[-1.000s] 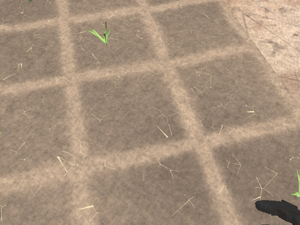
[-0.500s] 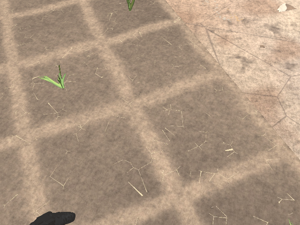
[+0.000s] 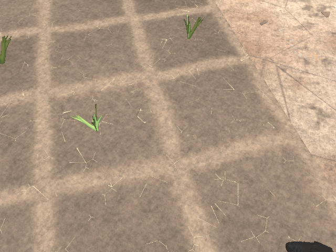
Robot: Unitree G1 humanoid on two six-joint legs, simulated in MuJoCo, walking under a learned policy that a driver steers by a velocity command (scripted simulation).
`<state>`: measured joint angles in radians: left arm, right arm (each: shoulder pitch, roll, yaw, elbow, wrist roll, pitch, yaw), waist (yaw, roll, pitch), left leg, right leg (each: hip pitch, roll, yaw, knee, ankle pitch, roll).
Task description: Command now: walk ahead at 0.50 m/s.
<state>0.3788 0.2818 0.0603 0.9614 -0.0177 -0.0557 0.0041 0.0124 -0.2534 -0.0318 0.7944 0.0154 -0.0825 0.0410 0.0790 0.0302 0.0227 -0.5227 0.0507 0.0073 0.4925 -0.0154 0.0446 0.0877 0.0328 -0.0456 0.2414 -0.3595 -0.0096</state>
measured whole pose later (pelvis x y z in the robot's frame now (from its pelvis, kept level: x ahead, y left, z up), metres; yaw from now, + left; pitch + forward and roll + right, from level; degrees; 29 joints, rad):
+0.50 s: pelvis +0.27 +0.01 +0.00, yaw +0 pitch +1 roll +3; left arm 0.03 0.25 0.04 0.83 0.01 -0.08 -0.03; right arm 0.32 -0.26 -0.05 0.98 0.01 -0.05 -0.01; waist -0.07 -0.04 0.03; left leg 0.02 -0.06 0.05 0.30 -0.34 0.03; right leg -0.51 -0.04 0.01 0.48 0.09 -0.03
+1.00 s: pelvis +0.39 +0.02 +0.02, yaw +1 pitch +1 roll -2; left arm 0.12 0.28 0.07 0.91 -0.03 -0.04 0.00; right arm 0.36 -0.25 -0.06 1.06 0.00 -0.06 -0.02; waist -0.06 -0.02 -0.05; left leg -0.18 0.03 0.02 0.41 -0.26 0.03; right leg -0.48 0.02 -0.01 0.82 -0.29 -0.04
